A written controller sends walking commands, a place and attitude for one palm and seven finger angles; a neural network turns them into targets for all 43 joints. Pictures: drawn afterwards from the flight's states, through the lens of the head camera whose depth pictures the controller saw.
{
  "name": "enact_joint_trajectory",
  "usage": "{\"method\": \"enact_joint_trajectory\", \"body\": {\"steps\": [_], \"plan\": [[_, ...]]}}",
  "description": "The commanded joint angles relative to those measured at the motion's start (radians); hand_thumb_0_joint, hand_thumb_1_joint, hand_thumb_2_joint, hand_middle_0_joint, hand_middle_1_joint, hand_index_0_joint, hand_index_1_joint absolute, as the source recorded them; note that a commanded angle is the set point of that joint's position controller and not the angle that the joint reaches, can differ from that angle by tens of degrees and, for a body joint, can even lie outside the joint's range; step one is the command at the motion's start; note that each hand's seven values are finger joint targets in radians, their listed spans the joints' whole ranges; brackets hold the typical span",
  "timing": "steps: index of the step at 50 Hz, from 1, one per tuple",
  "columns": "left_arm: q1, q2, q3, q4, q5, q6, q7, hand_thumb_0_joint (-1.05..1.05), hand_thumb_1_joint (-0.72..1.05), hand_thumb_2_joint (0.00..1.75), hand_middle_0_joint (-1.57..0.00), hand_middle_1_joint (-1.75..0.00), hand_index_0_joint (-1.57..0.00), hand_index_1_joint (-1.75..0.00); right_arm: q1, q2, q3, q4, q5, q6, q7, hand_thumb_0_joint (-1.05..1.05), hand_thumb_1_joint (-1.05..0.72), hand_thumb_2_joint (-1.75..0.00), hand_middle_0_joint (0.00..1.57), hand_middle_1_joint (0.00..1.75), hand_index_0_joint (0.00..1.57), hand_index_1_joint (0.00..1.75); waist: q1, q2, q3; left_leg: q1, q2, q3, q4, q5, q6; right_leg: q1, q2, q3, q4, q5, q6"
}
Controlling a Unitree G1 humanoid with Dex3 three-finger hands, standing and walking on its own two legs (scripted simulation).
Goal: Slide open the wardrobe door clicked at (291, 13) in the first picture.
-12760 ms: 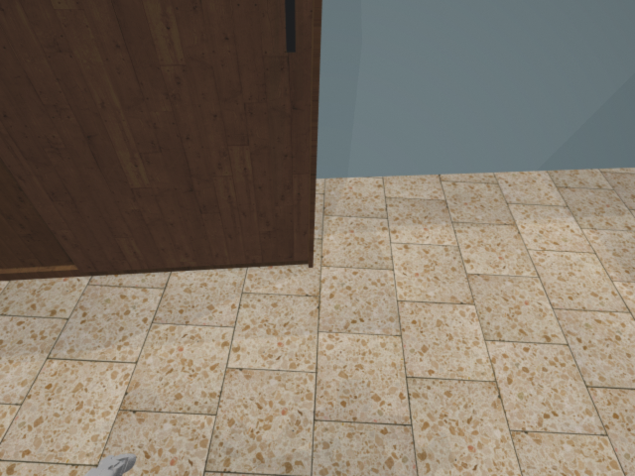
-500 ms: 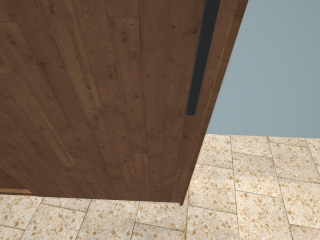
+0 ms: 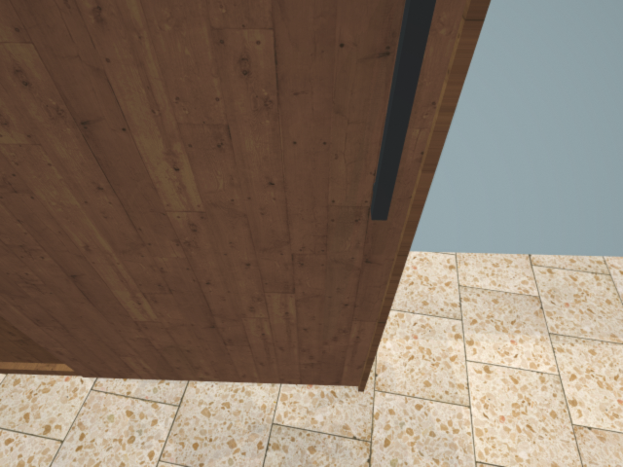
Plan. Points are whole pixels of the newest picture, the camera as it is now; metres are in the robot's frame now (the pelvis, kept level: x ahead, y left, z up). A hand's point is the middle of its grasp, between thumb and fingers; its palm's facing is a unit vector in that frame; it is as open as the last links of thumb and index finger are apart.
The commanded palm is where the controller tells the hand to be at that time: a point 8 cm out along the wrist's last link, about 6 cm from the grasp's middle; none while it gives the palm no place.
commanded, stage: shuffle to correct the standing spot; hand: right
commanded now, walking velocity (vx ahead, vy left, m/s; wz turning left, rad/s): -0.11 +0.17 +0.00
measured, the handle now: (396, 104) +0.43 -0.06 +0.26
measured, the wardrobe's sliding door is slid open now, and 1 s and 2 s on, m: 0.00 0.00 0.00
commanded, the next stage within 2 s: come to a stop and stand still in 0.14 s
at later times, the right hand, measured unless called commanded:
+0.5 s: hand out of the picture +0.00 -0.10 -0.17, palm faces +0.02 +0.97 -0.23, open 7.4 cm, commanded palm none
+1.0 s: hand out of the picture -0.08 -0.14 -0.18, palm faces +0.06 +0.98 -0.19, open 7.4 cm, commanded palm none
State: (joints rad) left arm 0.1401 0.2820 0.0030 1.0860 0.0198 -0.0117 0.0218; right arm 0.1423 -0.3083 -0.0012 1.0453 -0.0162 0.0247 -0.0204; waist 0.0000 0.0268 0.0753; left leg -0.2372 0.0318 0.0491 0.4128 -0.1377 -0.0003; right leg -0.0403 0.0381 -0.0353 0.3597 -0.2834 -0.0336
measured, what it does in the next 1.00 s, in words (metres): steps on the spot: right foot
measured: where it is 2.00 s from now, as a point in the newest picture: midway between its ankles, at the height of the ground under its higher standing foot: outside the picture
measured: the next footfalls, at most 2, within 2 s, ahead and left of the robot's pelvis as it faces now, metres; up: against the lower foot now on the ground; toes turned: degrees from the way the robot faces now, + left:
right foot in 0.70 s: -0.04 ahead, -0.06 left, +0.00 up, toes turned -3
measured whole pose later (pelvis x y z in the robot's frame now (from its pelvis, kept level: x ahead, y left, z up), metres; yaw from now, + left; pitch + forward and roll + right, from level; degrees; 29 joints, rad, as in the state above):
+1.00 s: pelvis -0.06 +0.03 +0.00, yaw -1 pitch -2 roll +0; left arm 0.36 0.11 0.00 1.12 0.02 0.00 0.01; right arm 0.33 -0.17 -0.01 1.08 -0.02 0.02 -0.03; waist -0.01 0.02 0.02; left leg -0.26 0.04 0.03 0.42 -0.12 -0.02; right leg -0.14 0.04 -0.04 0.44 -0.27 -0.04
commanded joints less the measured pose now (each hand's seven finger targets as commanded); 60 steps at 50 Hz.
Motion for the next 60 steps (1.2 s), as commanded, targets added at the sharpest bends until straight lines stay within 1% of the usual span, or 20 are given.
{"method": "enact_joint_trajectory", "body": {"steps": [1, 6, 9, 11, 12, 13, 14, 16, 17, 19, 27, 32, 33, 35, 37, 39, 42, 46, 51, 60], "plan": [[0.066, 0.140, 0.043, -0.055, -0.001, 0.005, 0.024, 0.00, 0.90, 0.90, -0.20, -0.30, -0.20, -0.30, 0.027, -0.076, -0.025, -0.084, -0.005, 0.011, -0.001, 0.00, -0.90, -0.90, 0.20, 0.30, 0.20, 0.30, 0.019, -0.079, -0.070, 0.016, 0.051, -0.034, 0.106, 0.177, -0.008, -0.063, -0.245, 0.114, -0.031, 0.501, -0.016], [0.076, 0.159, 0.070, -0.088, 0.011, 0.013, 0.045, 0.00, 0.90, 0.90, -0.20, -0.30, -0.20, -0.30, 0.046, -0.063, -0.054, -0.144, -0.005, 0.042, 0.003, 0.00, -0.90, -0.90, 0.20, 0.30, 0.20, 0.30, 0.023, -0.168, 0.001, -0.180, 0.008, -0.120, 0.447, -0.323, -0.001, -0.085, -0.413, 0.233, -0.011, 0.715, -0.169], [0.035, 0.168, 0.083, -0.100, 0.014, 0.010, 0.051, 0.00, 0.90, 0.90, -0.20, -0.30, -0.20, -0.30, 0.100, -0.038, -0.063, -0.160, -0.003, 0.033, 0.011, 0.00, -0.90, -0.90, 0.20, 0.30, 0.20, 0.30, -0.009, -0.152, -0.033, -0.138, 0.023, -0.111, 0.296, -0.286, 0.001, -0.044, -0.381, 0.188, 0.088, 0.771, -0.119], [0.039, 0.162, 0.091, -0.096, 0.005, 0.017, 0.045, 0.00, 0.90, 0.90, -0.20, -0.30, -0.20, -0.30, 0.189, -0.046, -0.070, -0.137, -0.005, 0.019, 0.017, 0.00, -0.90, -0.90, 0.20, 0.30, 0.20, 0.30, -0.039, -0.095, -0.093, 0.042, 0.027, -0.076, 0.032, 0.057, -0.009, -0.103, -0.271, 0.091, 0.236, 0.567, -0.023], [0.099, 0.114, 0.092, -0.095, -0.007, 0.023, 0.041, 0.00, 0.90, 0.90, -0.20, -0.30, -0.20, -0.30, 0.213, -0.116, -0.082, -0.130, -0.017, 0.008, 0.009, 0.00, -0.90, -0.90, 0.20, 0.30, 0.20, 0.30, -0.019, 0.154, -0.146, 0.145, 0.127, -0.212, -0.016, 0.456, 0.030, -0.214, -0.130, -0.002, 0.401, 0.252, 0.033], [0.090, 0.040, 0.078, -0.123, -0.015, 0.028, 0.037, 0.00, 0.90, 0.90, -0.20, -0.30, -0.20, -0.30, 0.233, -0.140, -0.087, -0.127, -0.014, 0.001, -0.003, 0.00, -0.90, -0.90, 0.20, 0.30, 0.20, 0.30, -0.028, 0.319, -0.156, 0.188, 0.293, -0.380, -0.018, 0.745, 0.138, -0.359, -0.017, -0.023, 0.538, -0.326, 0.057], [0.105, 0.024, 0.075, -0.116, -0.019, 0.041, 0.038, 0.00, 0.90, 0.90, -0.20, -0.30, -0.20, -0.30, 0.230, -0.109, -0.074, -0.123, -0.006, -0.006, -0.010, 0.00, -0.90, -0.90, 0.20, 0.30, 0.20, 0.30, -0.027, 0.222, -0.198, 0.155, 0.311, -0.343, -0.027, 0.619, 0.201, -0.329, -0.045, 0.078, 0.621, -0.358, 0.042], [0.087, -0.009, 0.072, -0.092, -0.019, 0.047, 0.021, 0.00, 0.90, 0.90, -0.20, -0.30, -0.20, -0.30, 0.147, -0.074, -0.067, -0.144, -0.007, -0.012, -0.020, 0.00, -0.90, -0.90, 0.20, 0.30, 0.20, 0.30, 0.000, 0.134, -0.128, 0.032, 0.262, -0.373, -0.080, 0.245, 0.217, -0.337, -0.064, 0.088, 0.705, -0.280, 0.040], [0.105, -0.002, 0.070, -0.081, -0.015, 0.044, 0.015, 0.00, 0.90, 0.90, -0.20, -0.30, -0.20, -0.30, 0.116, -0.062, -0.062, -0.150, -0.004, -0.019, -0.025, 0.00, -0.90, -0.90, 0.20, 0.30, 0.20, 0.30, 0.011, 0.064, -0.119, 0.025, 0.254, -0.359, -0.089, 0.186, 0.215, -0.332, -0.076, 0.086, 0.692, -0.236, 0.044], [0.105, -0.004, 0.066, -0.070, -0.014, 0.034, 0.001, 0.00, 0.90, 0.90, -0.20, -0.30, -0.20, -0.30, 0.113, -0.067, -0.061, -0.155, -0.004, -0.033, -0.023, 0.00, -0.90, -0.90, 0.20, 0.30, 0.20, 0.30, 0.006, 0.042, -0.101, 0.023, 0.226, -0.326, -0.105, 0.109, 0.191, -0.329, -0.079, 0.066, 0.603, -0.183, 0.050], [0.130, -0.012, 0.057, -0.079, -0.010, 0.027, -0.018, 0.00, 0.90, 0.90, -0.20, -0.30, -0.20, -0.30, 0.179, -0.073, -0.075, -0.122, -0.011, -0.035, -0.020, 0.00, -0.90, -0.90, 0.20, 0.30, 0.20, 0.30, -0.036, 0.093, -0.060, 0.070, 0.268, -0.397, -0.216, -0.192, 0.184, -0.318, -0.069, 0.033, 0.361, -0.151, 0.049], [0.299, -0.049, 0.049, -0.021, -0.010, 0.017, -0.018, 0.00, 0.90, 0.90, -0.20, -0.30, -0.20, -0.30, 0.111, -0.068, -0.076, -0.121, -0.005, -0.022, -0.019, 0.00, -0.90, -0.90, 0.20, 0.30, 0.20, 0.30, 0.032, 0.097, -0.068, -0.114, 0.175, -0.267, -0.227, -0.336, 0.092, -0.024, -0.033, -0.024, 0.069, -0.026, 0.027], [0.325, -0.038, 0.048, -0.013, -0.010, 0.012, -0.014, 0.00, 0.90, 0.90, -0.20, -0.30, -0.20, -0.30, 0.097, -0.049, -0.072, -0.123, -0.003, -0.018, -0.018, 0.00, -0.90, -0.90, 0.20, 0.30, 0.20, 0.30, 0.044, 0.046, -0.051, -0.162, 0.138, -0.224, -0.186, -0.348, 0.060, 0.017, -0.049, 0.001, 0.007, -0.030, 0.017], [0.283, 0.013, 0.052, -0.032, 0.004, 0.008, -0.008, 0.00, 0.90, 0.90, -0.20, -0.30, -0.20, -0.30, 0.108, 0.013, -0.055, -0.123, 0.005, -0.013, -0.008, 0.00, -0.90, -0.90, 0.20, 0.30, 0.20, 0.30, 0.017, -0.150, 0.025, -0.160, 0.026, -0.097, -0.053, -0.298, -0.001, -0.140, -0.195, 0.191, -0.138, -0.228, -0.039], [0.175, 0.034, 0.046, -0.066, 0.007, 0.006, -0.007, 0.00, 0.90, 0.90, -0.20, -0.30, -0.20, -0.30, 0.143, 0.039, -0.047, -0.096, -0.003, -0.015, -0.003, 0.00, -0.90, -0.90, 0.20, 0.30, 0.20, 0.30, -0.038, -0.136, 0.050, 0.080, 0.017, -0.030, 0.050, -0.151, -0.018, -0.427, -0.250, 0.245, -0.222, -0.365, -0.062], [0.134, 0.013, 0.033, -0.067, 0.001, 0.000, -0.005, 0.00, 0.90, 0.90, -0.20, -0.30, -0.20, -0.30, 0.191, 0.046, -0.036, -0.055, -0.011, -0.014, -0.004, 0.00, -0.90, -0.90, 0.20, 0.30, 0.20, 0.30, -0.056, -0.113, 0.060, 0.134, 0.033, -0.049, 0.026, -0.099, -0.015, -0.444, -0.192, 0.186, -0.185, -0.302, -0.031], [0.198, -0.017, 0.023, -0.039, -0.005, -0.004, 0.000, 0.00, 0.90, 0.90, -0.20, -0.30, -0.20, -0.30, 0.201, 0.037, -0.028, -0.033, -0.001, -0.024, -0.008, 0.00, -0.90, -0.90, 0.20, 0.30, 0.20, 0.30, -0.033, -0.068, 0.056, 0.097, 0.064, -0.095, -0.056, -0.082, 0.001, -0.352, -0.147, 0.140, -0.124, -0.156, -0.008], [0.244, -0.020, 0.025, -0.011, -0.004, 0.004, -0.001, 0.00, 0.90, 0.90, -0.20, -0.30, -0.20, -0.30, 0.208, 0.036, -0.025, -0.017, -0.004, -0.024, -0.013, 0.00, -0.90, -0.90, 0.20, 0.30, 0.20, 0.30, -0.015, -0.025, 0.098, 0.027, 0.066, -0.106, -0.080, -0.206, -0.003, -0.353, -0.144, 0.149, -0.133, -0.259, -0.008], [0.263, -0.039, 0.022, 0.006, -0.009, -0.008, 0.004, 0.00, 0.90, 0.90, -0.20, -0.30, -0.20, -0.30, 0.235, 0.067, -0.016, 0.008, -0.002, -0.032, -0.018, 0.00, -0.90, -0.90, 0.20, 0.30, 0.20, 0.30, -0.010, -0.040, 0.066, 0.044, 0.066, -0.087, -0.044, -0.083, -0.001, -0.313, -0.155, 0.150, -0.137, -0.176, -0.011], [0.273, -0.064, 0.018, 0.030, -0.017, -0.027, 0.019, 0.00, 0.90, 0.90, -0.20, -0.30, -0.20, -0.30, 0.251, 0.089, -0.009, 0.044, 0.002, -0.045, -0.025, 0.00, -0.90, -0.90, 0.20, 0.30, 0.20, 0.30, 0.001, -0.032, -0.014, 0.066, 0.084, -0.091, -0.015, 0.100, 0.007, -0.169, -0.149, 0.094, -0.047, 0.185, -0.007]]}}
